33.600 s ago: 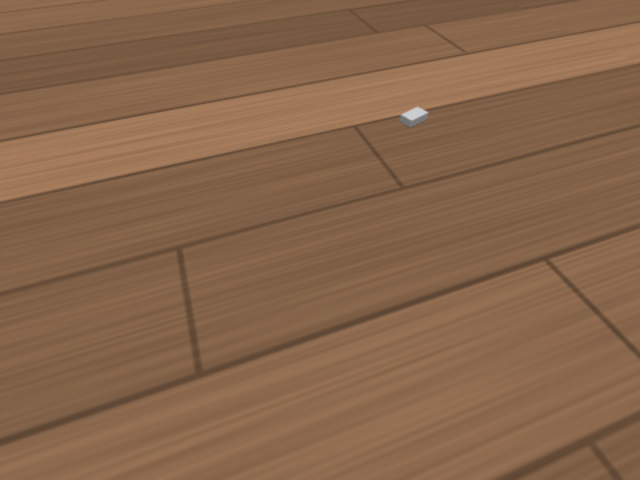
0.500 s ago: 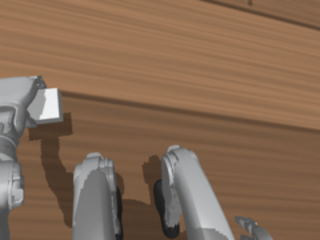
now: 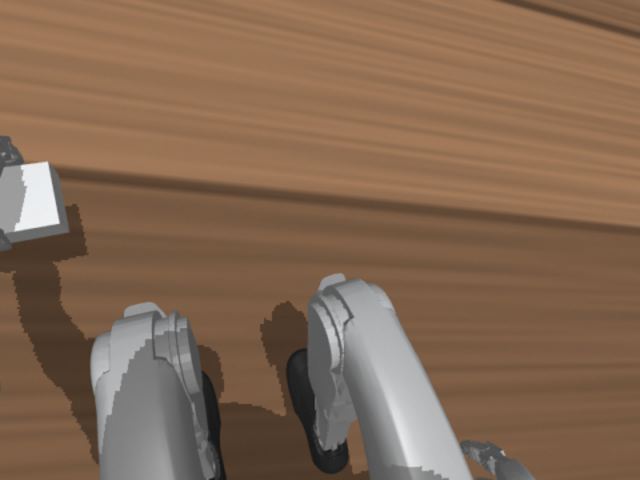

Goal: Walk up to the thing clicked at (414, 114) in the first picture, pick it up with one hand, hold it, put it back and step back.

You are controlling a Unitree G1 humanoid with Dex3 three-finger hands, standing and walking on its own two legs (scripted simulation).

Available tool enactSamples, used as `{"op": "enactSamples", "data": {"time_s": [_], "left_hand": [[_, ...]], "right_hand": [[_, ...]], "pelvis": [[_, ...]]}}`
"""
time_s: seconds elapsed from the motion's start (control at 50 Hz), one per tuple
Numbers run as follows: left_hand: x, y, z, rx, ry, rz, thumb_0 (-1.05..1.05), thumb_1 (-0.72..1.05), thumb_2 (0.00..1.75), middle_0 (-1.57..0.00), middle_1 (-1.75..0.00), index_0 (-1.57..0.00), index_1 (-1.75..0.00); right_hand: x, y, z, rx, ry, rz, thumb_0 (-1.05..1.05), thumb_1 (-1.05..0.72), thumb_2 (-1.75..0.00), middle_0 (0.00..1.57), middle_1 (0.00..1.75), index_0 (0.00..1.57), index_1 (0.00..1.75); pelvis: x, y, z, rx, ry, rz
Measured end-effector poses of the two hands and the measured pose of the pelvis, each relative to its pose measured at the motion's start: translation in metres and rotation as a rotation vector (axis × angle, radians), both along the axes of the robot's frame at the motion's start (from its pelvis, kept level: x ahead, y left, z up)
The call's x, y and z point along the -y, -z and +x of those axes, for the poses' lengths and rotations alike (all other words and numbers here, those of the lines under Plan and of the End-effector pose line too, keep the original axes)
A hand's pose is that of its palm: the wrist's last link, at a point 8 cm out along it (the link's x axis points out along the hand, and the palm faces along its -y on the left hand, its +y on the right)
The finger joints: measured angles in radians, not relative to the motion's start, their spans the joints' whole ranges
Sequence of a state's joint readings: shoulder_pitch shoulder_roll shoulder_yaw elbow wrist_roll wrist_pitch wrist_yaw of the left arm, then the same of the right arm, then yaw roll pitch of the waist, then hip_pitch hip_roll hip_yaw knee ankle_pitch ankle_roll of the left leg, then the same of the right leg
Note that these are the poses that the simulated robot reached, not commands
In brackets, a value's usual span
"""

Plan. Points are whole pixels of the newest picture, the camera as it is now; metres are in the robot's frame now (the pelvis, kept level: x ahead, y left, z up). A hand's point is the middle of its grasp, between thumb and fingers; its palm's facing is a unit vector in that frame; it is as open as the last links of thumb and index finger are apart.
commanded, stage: lower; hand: left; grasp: from above
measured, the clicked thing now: out of the picture +0.46 +0.35 -0.21
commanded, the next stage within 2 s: rest in 0.32 s
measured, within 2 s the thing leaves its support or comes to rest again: rests again in 1.46 s
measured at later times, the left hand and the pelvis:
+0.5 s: hand (7, 212) +0.46 +0.34 -0.23, palm faces -0.44 -0.11 -0.89, open 10.7 cm; pelvis +0.00 +0.00 -0.03, yaw -3 degrees
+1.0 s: hand (20, 217) +0.46 +0.35 -0.26, palm faces -0.44 -0.14 -0.89, open 10.8 cm; pelvis +0.00 +0.00 -0.04, yaw -5 degrees
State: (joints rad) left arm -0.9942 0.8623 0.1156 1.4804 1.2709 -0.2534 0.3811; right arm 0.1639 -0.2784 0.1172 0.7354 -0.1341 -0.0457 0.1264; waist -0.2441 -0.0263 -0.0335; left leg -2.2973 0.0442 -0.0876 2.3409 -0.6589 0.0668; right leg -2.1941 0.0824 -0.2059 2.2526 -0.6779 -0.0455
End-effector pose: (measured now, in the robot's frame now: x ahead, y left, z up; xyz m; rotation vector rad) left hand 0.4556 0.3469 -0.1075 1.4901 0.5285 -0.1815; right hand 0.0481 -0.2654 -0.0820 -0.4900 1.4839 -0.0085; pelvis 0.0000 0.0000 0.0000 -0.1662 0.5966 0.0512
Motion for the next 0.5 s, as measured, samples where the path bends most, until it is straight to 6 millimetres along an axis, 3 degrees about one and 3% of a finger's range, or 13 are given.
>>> {"op": "enactSamples", "data": {"time_s": [0.5], "left_hand": [[0.000,0.061,0.005,-0.006,0.017,-0.030,0.00,-0.02,0.29,-0.70,-0.41,-0.73,-0.38]], "right_hand": [[-0.005,0.020,0.013,0.007,-0.086,-0.016,0.00,-0.90,-0.90,0.20,0.30,0.20,0.30]], "pelvis": [[-0.002,0.032,0.002,0.052,0.028,-0.034]]}}
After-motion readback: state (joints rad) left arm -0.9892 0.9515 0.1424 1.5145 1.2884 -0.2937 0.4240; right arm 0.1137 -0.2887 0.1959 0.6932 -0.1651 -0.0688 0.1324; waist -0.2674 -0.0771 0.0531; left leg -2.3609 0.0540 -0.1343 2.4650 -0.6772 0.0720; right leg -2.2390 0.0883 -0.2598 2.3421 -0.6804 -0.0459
